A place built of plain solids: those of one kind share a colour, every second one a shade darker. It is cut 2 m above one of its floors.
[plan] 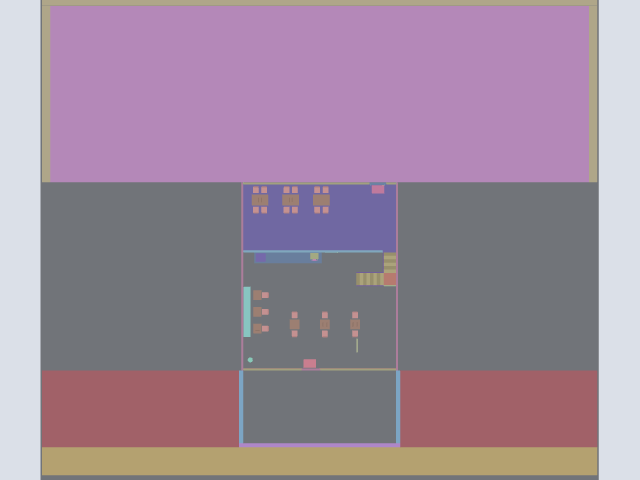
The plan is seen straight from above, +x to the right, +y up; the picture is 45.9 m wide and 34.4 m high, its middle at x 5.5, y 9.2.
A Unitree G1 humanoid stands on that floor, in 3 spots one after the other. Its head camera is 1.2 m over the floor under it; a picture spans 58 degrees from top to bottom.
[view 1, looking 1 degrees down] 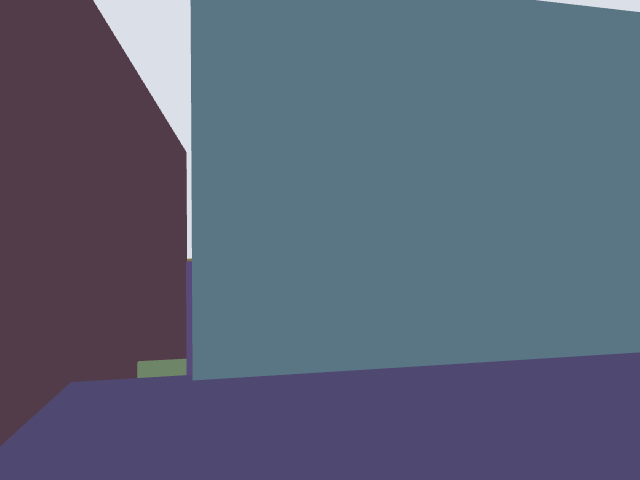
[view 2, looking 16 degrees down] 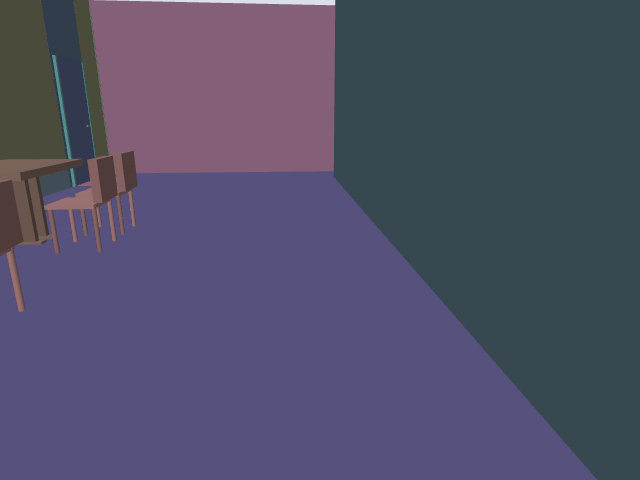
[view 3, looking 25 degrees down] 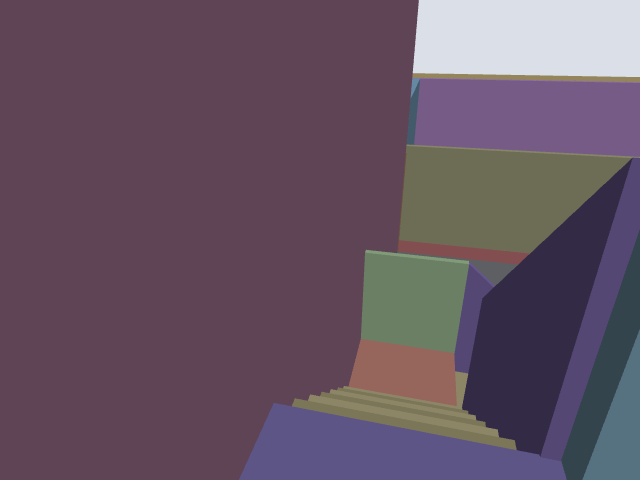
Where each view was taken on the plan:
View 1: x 9.65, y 12.08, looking -101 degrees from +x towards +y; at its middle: entrance_wall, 3.69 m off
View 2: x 1.20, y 9.51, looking -5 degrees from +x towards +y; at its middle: upper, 4.35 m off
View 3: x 10.51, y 9.41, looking -76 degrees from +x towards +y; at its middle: wall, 2.04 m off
